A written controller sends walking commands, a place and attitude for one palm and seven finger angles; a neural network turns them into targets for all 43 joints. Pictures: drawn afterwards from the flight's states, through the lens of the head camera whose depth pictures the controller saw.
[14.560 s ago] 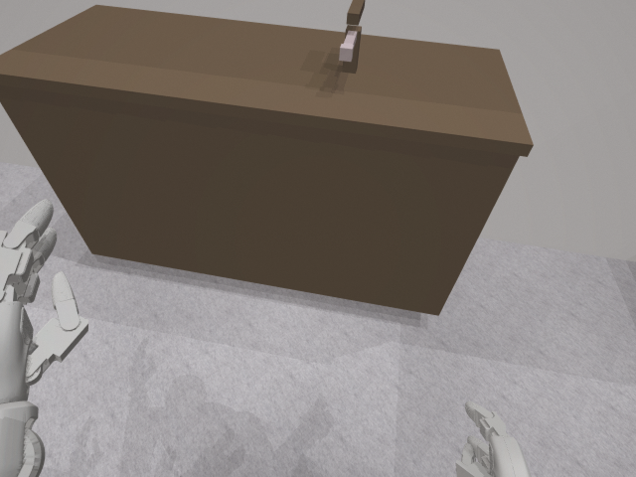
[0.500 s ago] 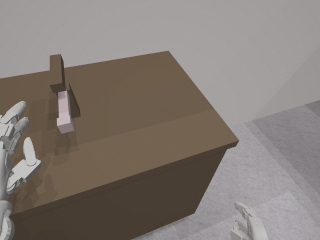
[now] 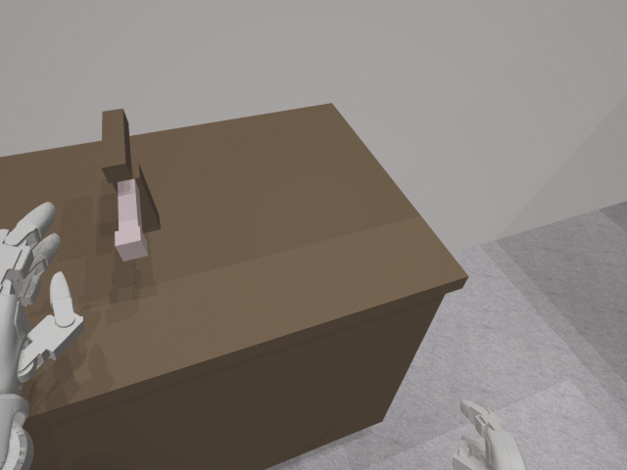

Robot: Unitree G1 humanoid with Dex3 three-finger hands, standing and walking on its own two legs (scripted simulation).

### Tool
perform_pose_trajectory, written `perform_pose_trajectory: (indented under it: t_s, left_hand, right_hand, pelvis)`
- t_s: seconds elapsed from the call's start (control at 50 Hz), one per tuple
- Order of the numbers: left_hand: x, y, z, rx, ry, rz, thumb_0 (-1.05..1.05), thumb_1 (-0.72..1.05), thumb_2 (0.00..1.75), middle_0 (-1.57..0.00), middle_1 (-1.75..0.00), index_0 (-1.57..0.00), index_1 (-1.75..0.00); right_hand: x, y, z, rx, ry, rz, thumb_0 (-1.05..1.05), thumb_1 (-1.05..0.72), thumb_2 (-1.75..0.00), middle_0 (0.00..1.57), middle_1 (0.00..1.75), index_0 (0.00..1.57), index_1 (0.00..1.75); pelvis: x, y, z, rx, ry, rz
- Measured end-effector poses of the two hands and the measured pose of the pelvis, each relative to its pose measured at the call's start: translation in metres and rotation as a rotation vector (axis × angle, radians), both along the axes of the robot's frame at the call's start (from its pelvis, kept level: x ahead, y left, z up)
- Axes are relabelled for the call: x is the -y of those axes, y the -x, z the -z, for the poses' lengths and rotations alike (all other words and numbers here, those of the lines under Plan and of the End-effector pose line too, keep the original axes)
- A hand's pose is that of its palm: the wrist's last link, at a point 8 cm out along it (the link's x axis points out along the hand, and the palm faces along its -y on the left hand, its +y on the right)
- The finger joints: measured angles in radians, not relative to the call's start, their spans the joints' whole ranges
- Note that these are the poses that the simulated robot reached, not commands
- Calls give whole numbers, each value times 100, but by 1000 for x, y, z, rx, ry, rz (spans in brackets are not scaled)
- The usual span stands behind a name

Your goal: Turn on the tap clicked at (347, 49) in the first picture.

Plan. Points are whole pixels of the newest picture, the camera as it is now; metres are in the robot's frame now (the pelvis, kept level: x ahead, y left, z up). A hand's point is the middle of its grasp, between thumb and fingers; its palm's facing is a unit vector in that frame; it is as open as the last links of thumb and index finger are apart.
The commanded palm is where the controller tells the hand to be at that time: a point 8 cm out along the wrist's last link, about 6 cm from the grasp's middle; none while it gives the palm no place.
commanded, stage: shuffle to correct the standing spot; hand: left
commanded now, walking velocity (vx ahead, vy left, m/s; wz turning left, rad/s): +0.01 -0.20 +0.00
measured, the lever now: (131, 243) +0.33 +0.25 +0.13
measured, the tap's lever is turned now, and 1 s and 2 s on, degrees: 0 0 0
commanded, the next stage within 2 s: come to a stop and stand still in 0.44 s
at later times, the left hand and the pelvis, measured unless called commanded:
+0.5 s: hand (76, 326) +0.21 +0.24 +0.16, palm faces +0.36 -0.87 -0.35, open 7.4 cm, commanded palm +0.16 +0.28 +0.18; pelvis +0.00 +0.00 +0.00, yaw +0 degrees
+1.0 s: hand (11, 345) +0.19 +0.28 +0.16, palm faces +0.36 -0.84 -0.39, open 7.4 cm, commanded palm +0.14 +0.31 +0.18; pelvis -0.03 +0.03 +0.00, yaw -2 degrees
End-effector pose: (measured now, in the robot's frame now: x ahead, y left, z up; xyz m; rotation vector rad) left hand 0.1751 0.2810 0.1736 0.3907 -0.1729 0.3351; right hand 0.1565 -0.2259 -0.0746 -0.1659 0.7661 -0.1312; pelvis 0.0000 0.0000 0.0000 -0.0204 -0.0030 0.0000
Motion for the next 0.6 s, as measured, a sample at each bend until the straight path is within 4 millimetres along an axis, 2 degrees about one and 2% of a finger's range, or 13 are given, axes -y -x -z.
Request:
perform_pose_trajectory:
  t_s: [0.4,0.58,0.6]
  left_hand:
    - [3,4,-5,11,-20,7,1,89,90,-21,-30,-21,-31]
    - [4,6,0,2,2,-9,1,89,90,-21,-30,-21,-31]
    - [-1,3,-5,9,-57,-3,1,89,90,-21,-30,-21,-31]
  right_hand:
    - [2,0,0,11,-5,1,2,-90,-90,20,30,20,30]
    - [3,2,1,8,-6,-4,2,-90,-90,20,30,20,30]
    - [3,4,1,12,6,-13,2,-90,-90,20,30,20,30]
  pelvis:
    - [2,2,0,2,-1,1]
    - [4,3,1,4,-1,-1]
    - [5,4,1,8,0,-3]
